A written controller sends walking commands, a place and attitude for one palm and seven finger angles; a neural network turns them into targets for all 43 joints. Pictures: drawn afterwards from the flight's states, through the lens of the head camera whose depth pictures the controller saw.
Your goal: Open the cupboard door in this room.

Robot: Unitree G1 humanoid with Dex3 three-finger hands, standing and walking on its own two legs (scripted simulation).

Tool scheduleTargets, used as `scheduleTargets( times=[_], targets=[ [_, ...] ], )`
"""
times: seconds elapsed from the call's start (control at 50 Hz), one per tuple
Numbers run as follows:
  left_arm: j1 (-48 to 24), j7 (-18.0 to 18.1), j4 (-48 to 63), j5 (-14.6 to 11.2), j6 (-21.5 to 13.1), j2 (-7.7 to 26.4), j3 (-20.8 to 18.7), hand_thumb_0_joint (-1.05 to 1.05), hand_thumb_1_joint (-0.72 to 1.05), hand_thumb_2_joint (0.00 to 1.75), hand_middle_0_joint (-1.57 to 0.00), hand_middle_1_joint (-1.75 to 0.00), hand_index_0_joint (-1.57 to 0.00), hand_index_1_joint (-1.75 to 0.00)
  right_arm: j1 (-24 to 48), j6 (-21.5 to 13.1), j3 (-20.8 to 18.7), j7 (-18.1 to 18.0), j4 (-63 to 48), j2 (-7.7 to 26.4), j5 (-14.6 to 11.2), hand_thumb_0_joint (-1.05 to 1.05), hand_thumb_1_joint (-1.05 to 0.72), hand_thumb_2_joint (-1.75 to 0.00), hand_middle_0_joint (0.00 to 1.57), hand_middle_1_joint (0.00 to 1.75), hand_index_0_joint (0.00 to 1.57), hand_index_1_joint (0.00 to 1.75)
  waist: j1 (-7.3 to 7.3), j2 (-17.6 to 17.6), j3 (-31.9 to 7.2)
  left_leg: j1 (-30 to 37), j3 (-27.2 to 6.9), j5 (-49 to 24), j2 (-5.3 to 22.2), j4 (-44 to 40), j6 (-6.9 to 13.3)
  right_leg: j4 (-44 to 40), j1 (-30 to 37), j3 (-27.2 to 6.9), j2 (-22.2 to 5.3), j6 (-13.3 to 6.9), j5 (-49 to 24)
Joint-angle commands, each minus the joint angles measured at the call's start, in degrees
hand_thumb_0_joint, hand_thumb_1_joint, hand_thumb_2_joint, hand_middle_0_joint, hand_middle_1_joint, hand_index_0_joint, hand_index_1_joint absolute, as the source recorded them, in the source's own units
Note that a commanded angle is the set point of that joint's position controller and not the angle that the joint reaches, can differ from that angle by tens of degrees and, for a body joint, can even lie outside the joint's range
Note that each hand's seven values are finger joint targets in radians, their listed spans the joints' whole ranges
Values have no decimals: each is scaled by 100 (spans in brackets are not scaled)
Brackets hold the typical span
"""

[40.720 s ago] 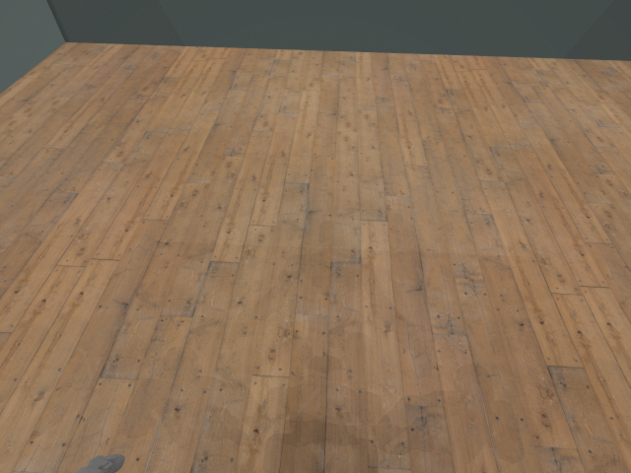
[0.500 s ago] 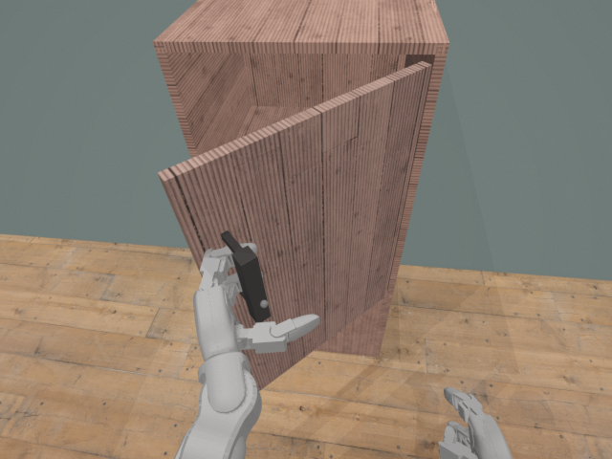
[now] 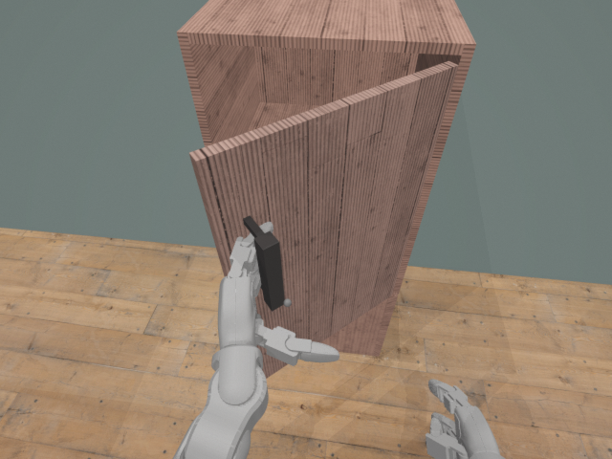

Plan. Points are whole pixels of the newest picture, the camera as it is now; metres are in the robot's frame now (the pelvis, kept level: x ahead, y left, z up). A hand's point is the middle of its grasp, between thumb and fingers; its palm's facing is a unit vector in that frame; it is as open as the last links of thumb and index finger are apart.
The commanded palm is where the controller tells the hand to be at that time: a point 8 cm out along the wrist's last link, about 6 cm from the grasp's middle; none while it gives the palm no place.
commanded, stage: slide the hand sideways off the handle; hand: left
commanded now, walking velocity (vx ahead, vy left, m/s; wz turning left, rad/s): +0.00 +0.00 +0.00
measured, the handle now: (263, 264) +0.35 +0.09 +0.09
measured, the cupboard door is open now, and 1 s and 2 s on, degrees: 42 45 45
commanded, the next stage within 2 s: draw the hand back to the body in 1.12 s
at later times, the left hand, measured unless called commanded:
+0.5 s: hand (275, 335) +0.24 +0.06 +0.09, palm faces -0.11 -0.99 -0.02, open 16.3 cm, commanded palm +0.22 +0.12 +0.09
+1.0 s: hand (221, 363) +0.21 +0.11 +0.08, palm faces -0.05 -1.00 -0.05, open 16.1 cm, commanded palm +0.17 +0.17 +0.09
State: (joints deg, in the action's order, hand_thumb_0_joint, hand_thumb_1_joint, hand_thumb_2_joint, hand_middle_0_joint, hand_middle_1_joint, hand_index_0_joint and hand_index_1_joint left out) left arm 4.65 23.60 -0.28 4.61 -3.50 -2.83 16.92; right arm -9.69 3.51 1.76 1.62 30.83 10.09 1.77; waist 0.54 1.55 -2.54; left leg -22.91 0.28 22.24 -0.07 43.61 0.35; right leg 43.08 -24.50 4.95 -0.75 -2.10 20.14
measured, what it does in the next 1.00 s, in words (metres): stands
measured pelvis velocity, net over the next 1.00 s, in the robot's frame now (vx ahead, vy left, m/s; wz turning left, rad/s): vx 0.02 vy -0.01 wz -0.01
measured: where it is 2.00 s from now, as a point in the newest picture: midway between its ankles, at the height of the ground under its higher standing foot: outside the picture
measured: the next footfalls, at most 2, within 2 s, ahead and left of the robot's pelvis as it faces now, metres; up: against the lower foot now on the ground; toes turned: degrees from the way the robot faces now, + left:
none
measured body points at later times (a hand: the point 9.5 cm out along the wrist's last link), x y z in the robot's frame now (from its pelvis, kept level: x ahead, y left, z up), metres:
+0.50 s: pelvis +0.00 +0.00 +0.00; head +0.01 -0.01 +0.45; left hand +0.24 +0.11 +0.09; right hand +0.18 -0.21 -0.08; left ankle +0.01 +0.12 -0.71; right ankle +0.03 -0.10 -0.71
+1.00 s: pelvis +0.02 -0.01 -0.01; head +0.04 -0.03 +0.44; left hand +0.21 +0.17 +0.09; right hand +0.20 -0.24 -0.08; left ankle +0.01 +0.12 -0.71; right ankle +0.03 -0.10 -0.71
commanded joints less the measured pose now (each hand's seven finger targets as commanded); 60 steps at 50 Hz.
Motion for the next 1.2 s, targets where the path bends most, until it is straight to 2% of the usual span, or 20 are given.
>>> scheduleTargets(
  times=[0.0, 0.04, 0.08, 0.14, 0.16, 0.18, 0.24, 0.3, 0.36, 0.58, 0.6, 0.68, 0.74, 0.9, 0.94, 1.02, 1.06, 1.08, 1.16, 1.18],
  targets=[
    [-1542, -2247, 1646, -193, -999, 163, 659, 0, -50, 30, -15, -30, -15, -30, 224, -438, -189, -162, -1100, 644, -174, 0, -90, -90, 20, 30, 20, 30, -294, -87, -1316, 463, -175, -1134, -44, -509, 146, -450, 300, -284, 11, -68, -1331],
    [-1307, -2434, 1610, -655, -927, -64, 507, 0, -50, 30, -15, -30, -15, -30, 267, -601, -137, -193, -1244, 619, -260, 0, -90, -90, 20, 30, 20, 30, -256, -346, -1090, 274, -250, -812, -30, -583, 120, -520, 221, -187, 61, -31, -913],
    [-973, -2273, 1465, -905, -782, -195, 306, 0, -50, 30, -15, -30, -15, -30, 340, -731, -120, -188, -1288, 632, -299, 0, -90, -90, 20, 30, 20, 30, -173, -550, -819, 120, -328, -548, 2, -689, 73, -563, 119, -94, 87, -1, -519],
    [-784, -1890, 1758, -783, -678, 5, 48, 0, -50, 30, -15, -30, -15, -30, 314, -827, -138, -148, -1320, 649, -275, 0, -90, -90, 20, 30, 20, 30, -83, -589, -908, 100, -299, -548, 6, -730, 63, -569, 168, -115, 74, 10, -447],
    [-513, -1797, 1841, -674, -670, 158, -29, 0, -50, 30, -15, -30, -15, -30, 301, -829, -146, -122, -1340, 668, -264, 0, -90, -90, 20, 30, 20, 30, 18, -568, -982, 90, -299, -667, 7, -747, 54, -509, 273, -116, 68, -16, -510],
    [-494, -1737, 1900, -590, -651, 163, -8, 0, -50, 30, -15, -30, -15, -30, 310, -822, -134, -102, -1375, 648, -251, 0, -90, -90, 20, 30, 20, 30, 11, -457, -971, 82, -262, -640, 9, -741, 58, -494, 231, -138, 54, -13, -496],
    [-372, -1686, 1954, -401, -669, 221, 31, 0, -50, 30, -15, -30, -15, -30, 261, -815, -128, -78, -1401, 648, -233, 0, -90, -90, 20, 30, 20, 30, -30, -518, -744, -19, -221, -492, 19, -717, 68, -521, 111, -165, 57, -12, -337],
    [-207, -1721, 2049, -420, -657, 377, -136, 0, -50, 30, -15, -30, -15, -30, 279, -798, -113, -104, -1426, 648, -225, 0, -90, -90, 20, 30, 20, 30, 2, -452, -745, -43, -167, -427, 3, -705, 76, -568, 160, -209, 54, -12, -281],
    [241, -1787, 2266, -498, -642, 494, -282, 0, -50, 30, -15, -30, -15, -30, 267, -806, -117, -117, -1492, 649, -233, 0, -90, -90, 20, 30, 20, 30, 78, -391, -864, -72, -121, -556, -15, -654, 72, -550, 310, -240, 54, -15, -455],
    [1387, -2218, 2896, -878, -820, 905, -853, 0, -50, 30, -15, -30, -15, -30, 70, -1022, -127, -214, -1544, 689, -226, 0, -90, -90, 20, 30, 20, 30, -6, -463, -761, -304, -43, -743, -72, -364, 99, -551, 336, -401, 37, 92, -907],
    [1389, -2264, 2975, -906, -861, 1045, -995, 0, -50, 30, -15, -30, -15, -30, 9, -1042, -146, -223, -1521, 718, -231, 0, -90, -90, 20, 30, 20, 30, -31, -542, -852, -320, -45, -798, -75, -317, 97, -527, 361, -418, 37, 104, -995],
    [1658, -2447, 3150, -994, -962, 1169, -1114, 0, -50, 30, -15, -30, -15, -30, -38, -1134, -151, -236, -1561, 733, -239, 0, -90, -90, 20, 30, 20, 30, -25, -278, -860, -413, -53, -857, -107, -213, 96, -440, 321, -454, 18, 107, -1097],
    [1976, -2595, 3126, -1119, -1014, 1350, -1404, 0, -50, 30, -15, -30, -15, -30, -127, -1186, -170, -279, -1563, 753, -245, 0, -90, -90, 20, 30, 20, 30, -26, -530, -878, -586, -36, -846, -119, -78, 94, -482, 371, -580, -18, 169, -1185],
    [2786, -2966, 3319, -1459, -1180, 1601, -1902, 0, -50, 30, -15, -30, -15, -30, -164, -1316, -231, -320, -1572, 766, -312, 0, -90, -90, 20, 30, 20, 30, 64, -372, -1013, -700, -62, -1084, -130, 68, 65, -276, 477, -576, -36, 198, -1738],
    [2876, -3078, 3401, -1509, -1224, 1502, -1777, 0, -50, 30, -15, -30, -15, -30, -157, -1337, -230, -326, -1609, 781, -317, 0, -90, -90, 20, 30, 20, 30, 19, -411, -912, -775, -66, -1018, -140, 104, 72, -284, 386, -588, -46, 224, -1674],
    [2932, -3319, 3492, -1602, -1372, 1644, -1843, 0, -50, 30, -15, -30, -15, -30, -176, -1409, -271, -368, -1591, 833, -333, 0, -90, -90, 20, 30, 20, 30, -51, -338, -848, -847, -100, -888, -131, 222, 82, -263, 137, -606, -28, 218, -1327],
    [2898, -3401, 3445, -1664, -1433, 1773, -1979, 0, -50, 30, -15, -30, -15, -30, -184, -1449, -290, -397, -1545, 842, -340, 0, -90, -90, 20, 30, 20, 30, -70, -506, -829, -924, -133, -832, -115, 272, 85, -275, 88, -610, -20, 204, -1086],
    [2826, -3459, 3479, -1684, -1457, 1622, -1799, 0, -50, 30, -15, -30, -15, -30, -155, -1483, -272, -404, -1584, 861, -340, 0, -90, -90, 20, 30, 20, 30, -100, -417, -805, -919, -132, -748, -130, 282, 91, -285, -18, -608, -18, 201, -905],
    [2662, -3449, 3433, -1712, -1445, 1765, -1925, 0, -50, 30, -15, -30, -15, -30, -168, -1551, -278, -442, -1550, 884, -353, 0, -90, -90, 20, 30, 20, 30, -66, -339, -827, -956, -158, -615, -111, 314, 88, -269, -130, -570, 7, 152, -460],
    [2624, -3436, 3461, -1696, -1424, 1717, -1863, 0, -50, 30, -15, -30, -15, -30, -160, -1563, -263, -437, -1575, 879, -365, 0, -90, -90, 20, 30, 20, 30, -65, -154, -833, -920, -166, -593, -113, 281, 87, -229, -183, -517, 13, 132, -422]
  ],
)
